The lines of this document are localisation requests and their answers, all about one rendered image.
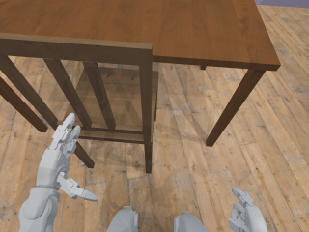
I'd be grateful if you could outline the left robot hand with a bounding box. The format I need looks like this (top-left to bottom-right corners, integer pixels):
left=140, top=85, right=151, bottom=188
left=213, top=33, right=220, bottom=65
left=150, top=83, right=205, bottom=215
left=36, top=113, right=98, bottom=202

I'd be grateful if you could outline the right robot hand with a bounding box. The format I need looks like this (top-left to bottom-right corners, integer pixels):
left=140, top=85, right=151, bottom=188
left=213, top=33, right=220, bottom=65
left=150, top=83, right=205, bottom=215
left=228, top=187, right=268, bottom=232

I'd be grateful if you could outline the table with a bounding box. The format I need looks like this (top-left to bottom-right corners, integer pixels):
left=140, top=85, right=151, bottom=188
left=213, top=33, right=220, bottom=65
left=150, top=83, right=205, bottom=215
left=0, top=0, right=281, bottom=147

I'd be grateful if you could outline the robot right shin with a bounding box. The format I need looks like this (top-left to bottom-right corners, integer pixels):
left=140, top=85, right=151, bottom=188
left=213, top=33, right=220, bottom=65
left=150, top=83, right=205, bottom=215
left=181, top=211, right=190, bottom=215

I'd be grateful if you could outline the robot right thigh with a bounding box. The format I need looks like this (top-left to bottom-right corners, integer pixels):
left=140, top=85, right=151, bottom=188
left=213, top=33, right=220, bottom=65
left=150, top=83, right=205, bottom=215
left=174, top=214, right=208, bottom=232

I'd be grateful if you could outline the chair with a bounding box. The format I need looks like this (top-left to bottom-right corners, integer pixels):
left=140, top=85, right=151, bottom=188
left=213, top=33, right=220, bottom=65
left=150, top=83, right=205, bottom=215
left=0, top=32, right=159, bottom=174

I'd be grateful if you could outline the robot left forearm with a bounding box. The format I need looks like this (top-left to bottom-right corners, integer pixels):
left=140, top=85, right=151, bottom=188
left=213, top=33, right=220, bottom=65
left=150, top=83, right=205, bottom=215
left=18, top=186, right=61, bottom=232

